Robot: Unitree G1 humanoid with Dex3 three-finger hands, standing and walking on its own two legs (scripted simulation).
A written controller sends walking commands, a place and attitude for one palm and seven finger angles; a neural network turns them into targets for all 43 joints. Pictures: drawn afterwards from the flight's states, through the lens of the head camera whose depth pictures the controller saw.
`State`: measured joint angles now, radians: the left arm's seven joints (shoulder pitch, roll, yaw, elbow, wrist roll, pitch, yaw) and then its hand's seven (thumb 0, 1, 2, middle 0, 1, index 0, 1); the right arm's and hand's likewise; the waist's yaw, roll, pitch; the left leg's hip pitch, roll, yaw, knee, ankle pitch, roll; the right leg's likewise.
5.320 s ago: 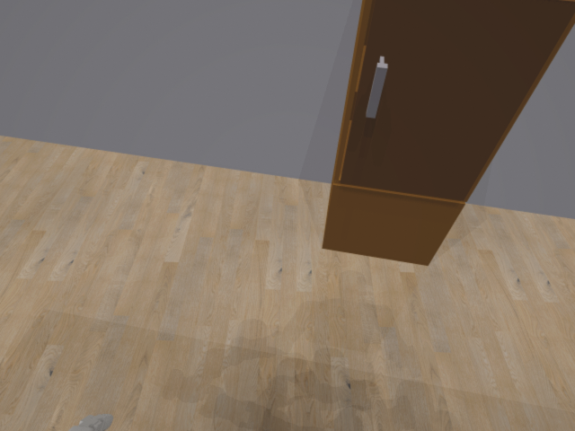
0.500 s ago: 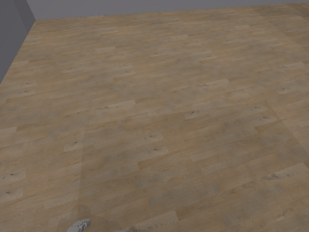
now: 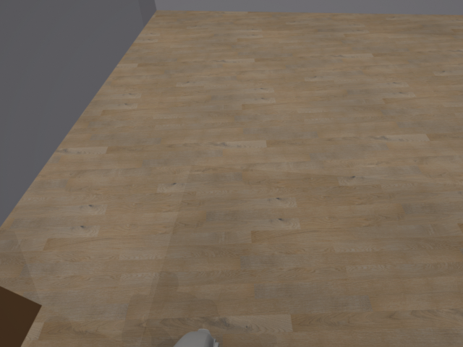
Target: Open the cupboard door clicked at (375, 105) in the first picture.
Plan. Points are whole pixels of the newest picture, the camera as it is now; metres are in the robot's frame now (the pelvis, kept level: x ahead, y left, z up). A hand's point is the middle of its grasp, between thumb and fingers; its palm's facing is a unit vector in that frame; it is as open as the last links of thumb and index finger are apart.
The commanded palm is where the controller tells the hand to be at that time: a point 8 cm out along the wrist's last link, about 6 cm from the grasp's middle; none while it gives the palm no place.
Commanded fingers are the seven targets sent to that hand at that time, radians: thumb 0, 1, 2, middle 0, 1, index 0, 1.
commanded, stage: turn to face it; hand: left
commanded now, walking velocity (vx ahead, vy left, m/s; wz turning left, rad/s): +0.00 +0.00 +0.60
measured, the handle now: out of the picture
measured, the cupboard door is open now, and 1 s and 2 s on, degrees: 0 0 0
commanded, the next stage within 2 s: none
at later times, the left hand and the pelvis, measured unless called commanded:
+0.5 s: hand out of the picture -0.01 +0.28 -0.17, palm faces +0.34 -0.91 -0.23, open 7.3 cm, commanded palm none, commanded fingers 0.00 0.90 0.90 -0.20 -0.30 -0.20 -0.30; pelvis -0.01 +0.05 +0.00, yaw +18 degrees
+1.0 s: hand out of the picture -0.02 +0.23 -0.14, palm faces +0.55 -0.79 -0.26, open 7.3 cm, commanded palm none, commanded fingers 0.00 0.90 0.90 -0.20 -0.30 -0.20 -0.30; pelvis +0.00 +0.02 +0.01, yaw +37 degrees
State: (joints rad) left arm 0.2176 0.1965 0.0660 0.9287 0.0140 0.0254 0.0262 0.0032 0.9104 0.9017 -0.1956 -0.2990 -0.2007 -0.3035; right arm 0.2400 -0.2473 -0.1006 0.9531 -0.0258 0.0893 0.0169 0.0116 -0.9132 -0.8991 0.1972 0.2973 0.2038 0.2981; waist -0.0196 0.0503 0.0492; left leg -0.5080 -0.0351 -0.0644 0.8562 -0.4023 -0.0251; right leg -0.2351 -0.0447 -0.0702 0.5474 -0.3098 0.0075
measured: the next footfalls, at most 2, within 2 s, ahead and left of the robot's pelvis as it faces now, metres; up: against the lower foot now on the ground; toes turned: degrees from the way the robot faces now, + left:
left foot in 0.30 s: +0.00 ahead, +0.14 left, +0.00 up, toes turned +19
right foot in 0.78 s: +0.09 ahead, -0.08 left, +0.00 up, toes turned +27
